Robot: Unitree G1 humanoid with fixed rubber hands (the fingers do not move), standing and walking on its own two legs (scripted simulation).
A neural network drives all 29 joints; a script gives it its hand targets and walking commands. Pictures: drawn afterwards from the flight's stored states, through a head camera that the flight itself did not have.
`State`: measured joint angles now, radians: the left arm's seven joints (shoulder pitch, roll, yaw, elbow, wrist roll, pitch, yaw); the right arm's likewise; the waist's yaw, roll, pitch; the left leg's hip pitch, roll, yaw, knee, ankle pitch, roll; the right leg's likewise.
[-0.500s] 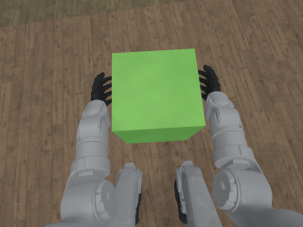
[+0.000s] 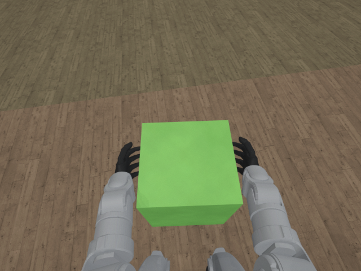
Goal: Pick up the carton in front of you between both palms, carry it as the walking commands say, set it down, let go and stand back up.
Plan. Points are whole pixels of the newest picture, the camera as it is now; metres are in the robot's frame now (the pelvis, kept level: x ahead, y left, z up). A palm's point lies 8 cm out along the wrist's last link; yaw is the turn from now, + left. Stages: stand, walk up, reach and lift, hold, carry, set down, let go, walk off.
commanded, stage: reach and lift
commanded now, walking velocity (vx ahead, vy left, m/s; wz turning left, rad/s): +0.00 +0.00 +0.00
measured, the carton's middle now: (186, 178) +0.36 +0.00 -0.09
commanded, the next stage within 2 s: hold in 1.34 s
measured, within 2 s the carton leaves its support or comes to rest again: neither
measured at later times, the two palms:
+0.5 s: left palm (110, 168) +0.31 +0.15 +0.09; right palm (270, 163) +0.31 -0.15 +0.09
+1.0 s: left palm (109, 162) +0.32 +0.15 +0.10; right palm (270, 157) +0.32 -0.15 +0.10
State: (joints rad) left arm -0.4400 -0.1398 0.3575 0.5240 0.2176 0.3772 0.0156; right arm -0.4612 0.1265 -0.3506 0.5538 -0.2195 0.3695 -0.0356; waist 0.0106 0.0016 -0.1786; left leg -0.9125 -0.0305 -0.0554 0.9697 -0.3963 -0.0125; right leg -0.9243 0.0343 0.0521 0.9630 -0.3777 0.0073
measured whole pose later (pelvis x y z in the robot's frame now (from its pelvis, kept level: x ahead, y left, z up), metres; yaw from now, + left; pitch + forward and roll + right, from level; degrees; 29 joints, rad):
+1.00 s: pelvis +0.02 +0.00 +0.07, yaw +0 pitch -5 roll +0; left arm -0.30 -0.16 0.27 0.32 0.30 0.64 -0.03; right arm -0.31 0.16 -0.28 0.33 -0.30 0.64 0.01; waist 0.00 0.00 0.04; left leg -0.11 -0.02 -0.07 0.41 -0.21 -0.01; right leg -0.13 0.02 0.06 0.41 -0.20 0.00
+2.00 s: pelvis +0.01 +0.00 +0.07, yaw +0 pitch -8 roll +0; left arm -0.29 -0.16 0.24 0.23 0.28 0.75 -0.03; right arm -0.29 0.16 -0.25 0.24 -0.28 0.75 0.01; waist 0.00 0.00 0.05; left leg -0.05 -0.02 -0.07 0.39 -0.20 -0.01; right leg -0.06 0.02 0.06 0.38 -0.18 0.00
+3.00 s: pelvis +0.11 +0.01 +0.07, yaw +0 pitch +5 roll -2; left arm -0.16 -0.11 0.12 -0.21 0.10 1.10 0.06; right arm -0.16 0.13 -0.10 -0.21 -0.13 1.10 -0.10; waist -0.01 0.04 -0.16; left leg -0.16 0.05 0.02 0.38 -0.31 0.00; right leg -0.40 -0.01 -0.13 0.58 -0.37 0.00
